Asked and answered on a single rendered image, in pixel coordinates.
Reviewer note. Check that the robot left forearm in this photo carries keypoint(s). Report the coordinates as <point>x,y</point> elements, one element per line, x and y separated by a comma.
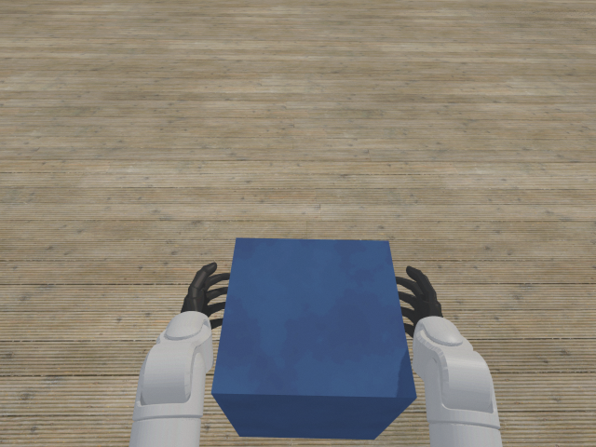
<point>170,393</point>

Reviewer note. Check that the robot right forearm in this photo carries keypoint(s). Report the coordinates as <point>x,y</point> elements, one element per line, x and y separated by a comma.
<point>459,389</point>

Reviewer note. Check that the carton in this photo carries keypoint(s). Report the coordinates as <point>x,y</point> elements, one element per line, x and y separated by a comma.
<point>313,344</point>

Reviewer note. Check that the robot left hand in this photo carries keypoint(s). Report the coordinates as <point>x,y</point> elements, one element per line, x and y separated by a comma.
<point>198,295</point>

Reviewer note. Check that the robot right hand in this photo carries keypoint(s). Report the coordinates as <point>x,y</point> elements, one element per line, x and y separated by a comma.
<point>425,303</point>

